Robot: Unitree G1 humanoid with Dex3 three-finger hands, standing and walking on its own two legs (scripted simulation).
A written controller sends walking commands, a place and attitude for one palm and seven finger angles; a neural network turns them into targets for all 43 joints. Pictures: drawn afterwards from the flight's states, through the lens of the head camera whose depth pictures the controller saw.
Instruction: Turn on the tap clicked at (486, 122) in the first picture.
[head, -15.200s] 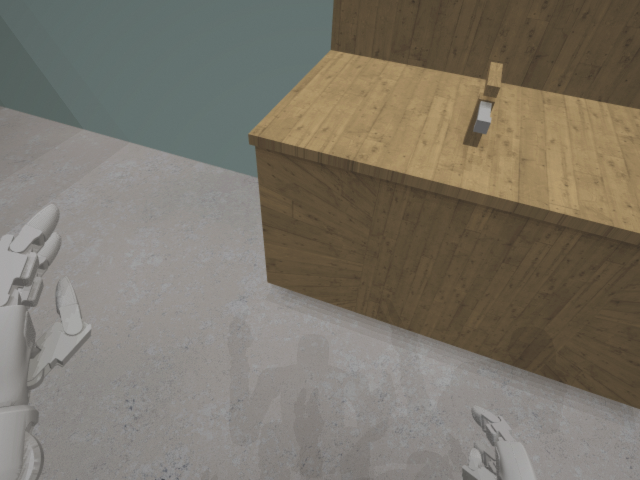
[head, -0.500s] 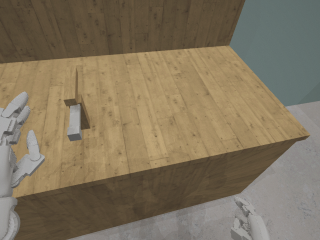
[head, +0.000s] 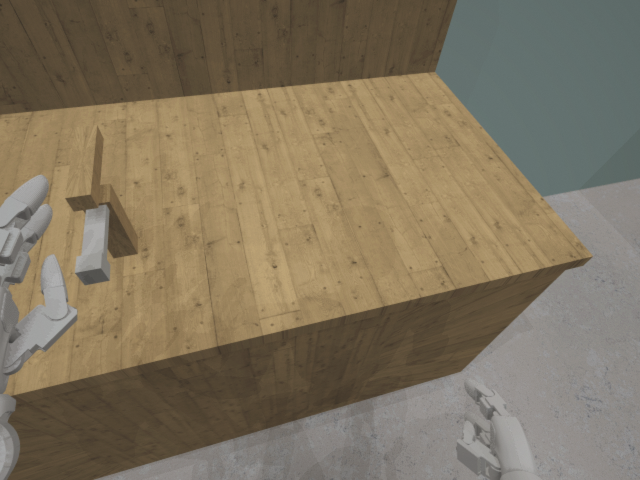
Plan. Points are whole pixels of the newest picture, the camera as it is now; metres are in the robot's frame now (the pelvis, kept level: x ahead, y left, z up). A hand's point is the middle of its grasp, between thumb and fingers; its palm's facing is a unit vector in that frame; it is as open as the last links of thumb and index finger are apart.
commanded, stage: shuffle to correct the standing spot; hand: left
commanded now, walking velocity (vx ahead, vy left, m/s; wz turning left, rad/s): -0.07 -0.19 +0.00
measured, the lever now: (93, 268) +0.33 +0.31 +0.06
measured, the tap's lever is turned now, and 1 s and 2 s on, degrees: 0 0 0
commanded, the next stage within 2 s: come to a stop and stand still in 0.06 s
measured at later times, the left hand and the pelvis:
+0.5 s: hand (24, 267) +0.24 +0.26 +0.21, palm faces +0.44 -0.76 -0.48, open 7.4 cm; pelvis +0.00 -0.01 -0.01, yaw +2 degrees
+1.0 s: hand out of the picture +0.22 +0.32 +0.18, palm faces +0.38 -0.84 -0.37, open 7.4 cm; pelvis +0.00 +0.07 +0.00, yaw +0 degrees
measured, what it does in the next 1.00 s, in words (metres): shifts its weight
